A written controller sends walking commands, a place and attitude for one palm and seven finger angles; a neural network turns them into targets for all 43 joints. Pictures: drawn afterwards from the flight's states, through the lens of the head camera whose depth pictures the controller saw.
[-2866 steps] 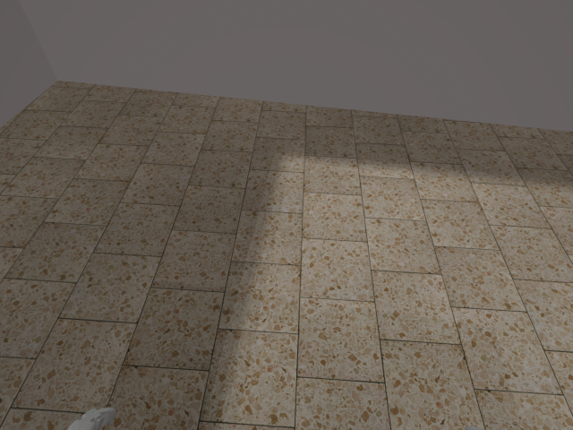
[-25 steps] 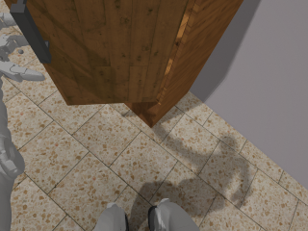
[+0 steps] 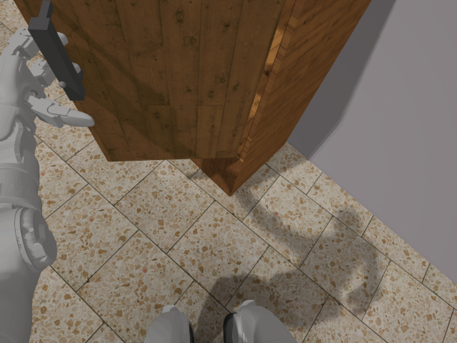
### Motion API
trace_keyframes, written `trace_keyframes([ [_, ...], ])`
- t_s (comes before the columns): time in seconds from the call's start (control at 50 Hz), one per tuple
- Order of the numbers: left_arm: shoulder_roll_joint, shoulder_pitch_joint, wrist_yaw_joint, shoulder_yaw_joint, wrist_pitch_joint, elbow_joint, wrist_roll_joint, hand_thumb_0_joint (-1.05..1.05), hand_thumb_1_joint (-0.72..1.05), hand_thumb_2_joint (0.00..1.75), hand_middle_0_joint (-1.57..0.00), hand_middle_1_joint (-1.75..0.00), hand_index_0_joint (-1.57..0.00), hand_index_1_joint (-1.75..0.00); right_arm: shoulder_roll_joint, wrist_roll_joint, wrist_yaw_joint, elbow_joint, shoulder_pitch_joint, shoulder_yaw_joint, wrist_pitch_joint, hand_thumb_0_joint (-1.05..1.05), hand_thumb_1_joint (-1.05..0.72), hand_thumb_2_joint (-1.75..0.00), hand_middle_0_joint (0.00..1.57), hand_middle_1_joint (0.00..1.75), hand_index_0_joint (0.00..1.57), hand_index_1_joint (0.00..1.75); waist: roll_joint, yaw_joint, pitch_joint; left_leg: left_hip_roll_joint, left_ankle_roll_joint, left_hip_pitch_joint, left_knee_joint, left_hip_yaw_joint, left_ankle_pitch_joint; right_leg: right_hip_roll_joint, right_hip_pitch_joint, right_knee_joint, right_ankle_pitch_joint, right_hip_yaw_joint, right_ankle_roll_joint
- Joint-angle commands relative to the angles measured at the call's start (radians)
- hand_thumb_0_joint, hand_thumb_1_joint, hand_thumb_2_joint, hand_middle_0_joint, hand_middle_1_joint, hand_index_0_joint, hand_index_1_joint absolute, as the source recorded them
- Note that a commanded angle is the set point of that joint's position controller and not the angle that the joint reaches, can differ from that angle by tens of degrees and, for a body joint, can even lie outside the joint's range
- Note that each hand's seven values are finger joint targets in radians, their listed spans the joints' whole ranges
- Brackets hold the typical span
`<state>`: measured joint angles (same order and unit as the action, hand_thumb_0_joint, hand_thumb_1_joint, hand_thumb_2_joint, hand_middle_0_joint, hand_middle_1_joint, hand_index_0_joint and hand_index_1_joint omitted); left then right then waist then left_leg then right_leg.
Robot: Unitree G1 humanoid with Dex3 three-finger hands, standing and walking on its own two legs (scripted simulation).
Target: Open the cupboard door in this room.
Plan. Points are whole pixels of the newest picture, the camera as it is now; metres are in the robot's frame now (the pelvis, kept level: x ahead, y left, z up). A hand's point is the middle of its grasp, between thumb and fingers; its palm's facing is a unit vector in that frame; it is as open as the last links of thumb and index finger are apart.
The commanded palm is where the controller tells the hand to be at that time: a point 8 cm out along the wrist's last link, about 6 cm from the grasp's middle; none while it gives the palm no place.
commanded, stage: slide the fingers in behind the handle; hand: left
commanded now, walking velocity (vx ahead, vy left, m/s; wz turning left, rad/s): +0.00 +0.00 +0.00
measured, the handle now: (63, 54) +0.57 +0.23 +0.09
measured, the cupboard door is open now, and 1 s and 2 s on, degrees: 50 50 57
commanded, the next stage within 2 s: close the thumb around the handle in 0.72 s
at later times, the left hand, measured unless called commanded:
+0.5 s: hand (76, 84) +0.52 +0.21 +0.08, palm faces +0.03 -1.00 +0.01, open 14.0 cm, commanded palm +0.50 +0.24 +0.08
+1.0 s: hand (76, 84) +0.52 +0.21 +0.08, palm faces +0.03 -1.00 -0.02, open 13.1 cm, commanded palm +0.50 +0.24 +0.08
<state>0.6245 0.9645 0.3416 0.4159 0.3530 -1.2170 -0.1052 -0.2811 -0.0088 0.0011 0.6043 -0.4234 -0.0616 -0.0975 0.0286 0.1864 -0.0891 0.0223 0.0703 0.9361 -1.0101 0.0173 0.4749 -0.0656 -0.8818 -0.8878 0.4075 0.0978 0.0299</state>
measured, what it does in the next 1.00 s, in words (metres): stands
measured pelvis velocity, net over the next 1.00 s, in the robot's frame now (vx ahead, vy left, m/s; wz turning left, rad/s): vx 0.00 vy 0.00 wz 0.00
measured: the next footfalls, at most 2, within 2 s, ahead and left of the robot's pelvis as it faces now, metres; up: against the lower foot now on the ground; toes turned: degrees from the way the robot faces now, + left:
none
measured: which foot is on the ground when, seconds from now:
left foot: down 0.00-1.00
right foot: down 0.00-1.00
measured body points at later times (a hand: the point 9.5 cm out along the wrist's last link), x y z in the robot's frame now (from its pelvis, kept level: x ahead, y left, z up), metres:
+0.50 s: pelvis +0.00 +0.00 +0.00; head +0.13 +0.03 +0.43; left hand +0.51 +0.26 +0.08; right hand -0.02 -0.27 -0.10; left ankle -0.01 +0.07 -0.68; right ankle +0.00 -0.11 -0.68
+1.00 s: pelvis +0.00 +0.00 +0.00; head +0.13 +0.02 +0.43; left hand +0.51 +0.26 +0.08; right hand -0.02 -0.27 -0.10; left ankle -0.01 +0.07 -0.68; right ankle +0.00 -0.11 -0.68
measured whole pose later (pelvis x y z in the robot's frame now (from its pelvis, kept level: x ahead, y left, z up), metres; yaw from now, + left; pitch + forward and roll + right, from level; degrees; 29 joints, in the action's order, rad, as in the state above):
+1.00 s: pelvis +0.00 +0.00 +0.00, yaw +0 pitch +22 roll -4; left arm 0.59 0.96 0.27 0.40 0.38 -1.23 -0.08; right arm -0.28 -0.01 -0.01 0.61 -0.43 -0.05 -0.08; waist 0.03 0.19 -0.09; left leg 0.02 0.07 0.93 -1.01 0.02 0.47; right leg -0.07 -0.88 -0.90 0.41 0.09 0.03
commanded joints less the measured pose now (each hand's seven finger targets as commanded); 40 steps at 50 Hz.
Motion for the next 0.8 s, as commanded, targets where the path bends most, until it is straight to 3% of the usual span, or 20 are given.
trace_keyframes([
  [0.0, 0.28, 0.437, -0.024, 0.053, 0.073, 0.215, -0.012, 0.0, -0.5, 0.3, -0.3, -1.2, -0.3, -1.2, -0.197, 0.001, 0.014, -0.023, -0.205, 0.077, 0.006, 0.0, -0.9, -0.9, 0.2, 0.3, 0.2, 0.3, 0.17, 0.013, -0.509, 0.019, -0.049, -0.468, 0.085, -0.117, -0.565, -0.011, 0.129, 0.055, -0.344, -0.059, -0.005],
  [0.04, 0.269, 0.431, -0.038, 0.043, 0.068, 0.196, -0.002, 0.0, -0.5, 0.3, -0.3, -1.2, -0.3, -1.2, -0.194, 0.002, 0.013, -0.028, -0.2, 0.074, 0.008, 0.0, -0.9, -0.9, 0.2, 0.3, 0.2, 0.3, 0.138, 0.016, -0.473, 0.015, -0.041, -0.422, 0.09, -0.109, -0.513, -0.01, 0.143, 0.059, -0.331, -0.062, -0.008],
  [0.12, 0.301, 0.449, -0.057, 0.053, 0.072, 0.206, 0.016, 0.0, -0.5, 0.3, -0.3, -1.2, -0.3, -1.2, -0.193, 0.0, 0.014, -0.033, -0.197, 0.07, 0.009, 0.0, -0.9, -0.9, 0.2, 0.3, 0.2, 0.3, 0.173, 0.013, -0.478, 0.013, -0.041, -0.408, 0.091, -0.103, -0.507, -0.007, 0.158, 0.054, -0.34, -0.068, -0.007],
  [0.16, 0.264, 0.448, -0.053, 0.033, 0.082, 0.226, 0.008, 0.0, -0.5, 0.3, -0.3, -1.2, -0.3, -1.2, -0.19, 0.001, 0.013, -0.039, -0.201, 0.073, 0.012, 0.0, -0.9, -0.9, 0.2, 0.3, 0.2, 0.3, 0.16, 0.019, -0.504, 0.012, -0.039, -0.426, 0.085, -0.104, -0.531, -0.009, 0.165, 0.051, -0.359, -0.068, -0.007],
  [0.2, 0.232, 0.435, -0.046, 0.019, 0.09, 0.255, 0.0, 0.0, -0.5, 0.3, -0.3, -1.2, -0.3, -1.2, -0.188, 0.0, 0.01, -0.033, -0.199, 0.08, 0.013, 0.0, -0.9, -0.9, 0.2, 0.3, 0.2, 0.3, 0.205, 0.01, -0.551, 0.019, -0.052, -0.498, 0.085, -0.113, -0.583, -0.01, 0.14, 0.052, -0.36, -0.063, -0.006],
  [0.26, 0.163, 0.406, -0.033, -0.013, 0.082, 0.228, -0.026, 0.0, -0.5, 0.3, -0.3, -1.2, -0.3, -1.2, -0.187, 0.001, 0.006, -0.025, -0.203, 0.081, 0.014, 0.0, -0.9, -0.9, 0.2, 0.3, 0.2, 0.3, 0.164, 0.02, -0.512, 0.021, -0.048, -0.497, 0.087, -0.115, -0.589, -0.015, 0.13, 0.06, -0.36, -0.056, -0.004],
  [0.28, 0.185, 0.414, -0.035, 0.001, 0.076, 0.224, -0.024, 0.0, -0.5, 0.3, -0.3, -1.2, -0.3, -1.2, -0.193, 0.002, 0.007, -0.022, -0.2, 0.083, 0.01, 0.0, -0.9, -0.9, 0.2, 0.3, 0.2, 0.3, 0.152, 0.02, -0.504, 0.023, -0.049, -0.486, 0.09, -0.115, -0.567, -0.013, 0.125, 0.061, -0.349, -0.057, -0.008],
  [0.3, 0.151, 0.401, -0.035, -0.024, 0.062, 0.189, -0.021, 0.0, -0.5, 0.3, -0.3, -1.2, -0.3, -1.2, -0.189, 0.003, 0.006, -0.021, -0.198, 0.081, 0.009, 0.0, -0.9, -0.9, 0.2, 0.3, 0.2, 0.3, 0.145, 0.025, -0.475, 0.018, -0.045, -0.459, 0.095, -0.109, -0.533, -0.012, 0.12, 0.065, -0.334, -0.056, -0.008],
  [0.34, 0.173, 0.428, -0.047, -0.015, 0.046, 0.164, -0.013, 0.0, -0.5, 0.3, -0.3, -1.2, -0.3, -1.2, -0.192, 0.004, 0.009, -0.02, -0.201, 0.079, 0.01, 0.0, -0.9, -0.9, 0.2, 0.3, 0.2, 0.3, 0.102, 0.035, -0.426, 0.014, -0.036, -0.399, 0.103, -0.107, -0.464, -0.01, 0.128, 0.071, -0.307, -0.059, -0.011],
  [0.36, 0.228, 0.431, -0.06, 0.032, 0.052, 0.172, -0.009, 0.0, -0.5, 0.3, -0.3, -1.2, -0.3, -1.2, -0.196, 0.003, 0.013, -0.023, -0.206, 0.079, 0.012, 0.0, -0.9, -0.9, 0.2, 0.3, 0.2, 0.3, 0.111, 0.02, -0.428, 0.011, -0.034, -0.391, 0.101, -0.105, -0.464, -0.009, 0.14, 0.068, -0.311, -0.063, -0.006],
  [0.4, 0.221, 0.463, -0.077, 0.015, 0.061, 0.179, 0.008, 0.0, -0.5, 0.3, -0.3, -1.2, -0.3, -1.2, -0.189, 0.002, 0.011, -0.024, -0.201, 0.075, 0.017, 0.0, -0.9, -0.9, 0.2, 0.3, 0.2, 0.3, 0.144, 0.023, -0.436, 0.01, -0.038, -0.398, 0.1, -0.104, -0.454, -0.006, 0.124, 0.065, -0.298, -0.067, -0.007],
  [0.44, 0.257, 0.486, -0.092, 0.037, 0.085, 0.208, 0.018, 0.0, -0.5, 0.3, -0.3, -1.2, -0.3, -1.2, -0.191, -0.004, 0.01, -0.025, -0.2, 0.074, 0.023, 0.0, -0.9, -0.9, 0.2, 0.3, 0.2, 0.3, 0.152, 0.021, -0.458, 0.011, -0.04, -0.404, 0.096, -0.109, -0.453, -0.005, 0.125, 0.058, -0.29, -0.069, -0.006],
  [0.48, 0.249, 0.489, -0.097, 0.035, 0.118, 0.249, 0.02, 0.0, -0.5, 0.3, -0.3, -1.2, -0.3, -1.2, -0.188, -0.007, 0.007, -0.024, -0.203, 0.078, 0.027, 0.0, -0.9, -0.9, 0.2, 0.3, 0.2, 0.3, 0.192, 0.012, -0.532, 0.015, -0.053, -0.474, 0.087, -0.12, -0.536, -0.007, 0.122, 0.043, -0.324, -0.065, -0.003],
  [0.52, 0.194, 0.44, -0.089, 0.001, 0.111, 0.212, 0.016, 0.0, -0.5, 0.3, -0.3, -1.2, -0.3, -1.2, -0.187, -0.006, 0.002, -0.019, -0.199, 0.078, 0.025, 0.0, -0.9, -0.9, 0.2, 0.3, 0.2, 0.3, 0.188, 0.018, -0.513, 0.021, -0.059, -0.493, 0.084, -0.123, -0.554, -0.008, 0.091, 0.046, -0.315, -0.058, -0.004],
  [0.56, 0.191, 0.422, -0.074, 0.001, 0.092, 0.173, 0.007, 0.0, -0.5, 0.3, -0.3, -1.2, -0.3, -1.2, -0.191, -0.004, 0.003, -0.021, -0.206, 0.077, 0.022, 0.0, -0.9, -0.9, 0.2, 0.3, 0.2, 0.3, 0.141, 0.024, -0.486, 0.016, -0.047, -0.447, 0.089, -0.114, -0.529, -0.01, 0.126, 0.051, -0.326, -0.059, -0.005],
  [0.64, 0.178, 0.433, -0.061, -0.015, 0.06, 0.188, 0.002, 0.0, -0.5, 0.3, -0.3, -1.2, -0.3, -1.2, -0.193, 0.003, 0.007, -0.031, -0.198, 0.08, 0.018, 0.0, -0.9, -0.9, 0.2, 0.3, 0.2, 0.3, 0.146, 0.02, -0.475, 0.015, -0.043, -0.438, 0.103, -0.108, -0.484, -0.007, 0.126, 0.064, -0.308, -0.061, -0.007],
  [0.68, 0.219, 0.443, -0.072, 0.027, 0.078, 0.218, -0.004, 0.0, -0.5, 0.3, -0.3, -1.2, -0.3, -1.2, -0.195, 0.0, 0.009, -0.027, -0.204, 0.082, 0.019, 0.0, -0.9, -0.9, 0.2, 0.3, 0.2, 0.3, 0.155, 0.009, -0.503, 0.017, -0.047, -0.464, 0.098, -0.114, -0.526, -0.009, 0.129, 0.059, -0.327, -0.061, -0.005],
  [0.72, 0.213, 0.464, -0.081, 0.025, 0.09, 0.221, -0.007, 0.0, -0.5, 0.3, -0.3, -1.2, -0.3, -1.2, -0.192, -0.001, 0.008, -0.024, -0.202, 0.081, 0.022, 0.0, -0.9, -0.9, 0.2, 0.3, 0.2, 0.3, 0.114, 0.019, -0.493, 0.015, -0.043, -0.435, 0.095, -0.115, -0.493, -0.01, 0.139, 0.058, -0.318, -0.064, -0.008],
  [0.74, 0.188, 0.482, -0.084, 0.0, 0.095, 0.216, -0.002, 0.0, -0.5, 0.3, -0.3, -1.2, -0.3, -1.2, -0.187, -0.001, 0.008, -0.021, -0.198, 0.08, 0.025, 0.0, -0.9, -0.9, 0.2, 0.3, 0.2, 0.3, 0.12, 0.033, -0.474, 0.013, -0.04, -0.423, 0.094, -0.111, -0.474, -0.009, 0.13, 0.061, -0.311, -0.068, -0.01],
  [0.78, 0.229, 0.486, -0.093, 0.029, 0.112, 0.23, 0.006, 0.0, -0.5, 0.3, -0.3, -1.2, -0.3, -1.2, -0.19, -0.003, 0.008, -0.017, -0.201, 0.081, 0.027, 0.0, -0.9, -0.9, 0.2, 0.3, 0.2, 0.3, 0.148, 0.021, -0.501, 0.011, -0.041, -0.434, 0.09, -0.11, -0.485, -0.007, 0.137, 0.054, -0.319, -0.071, -0.008],
])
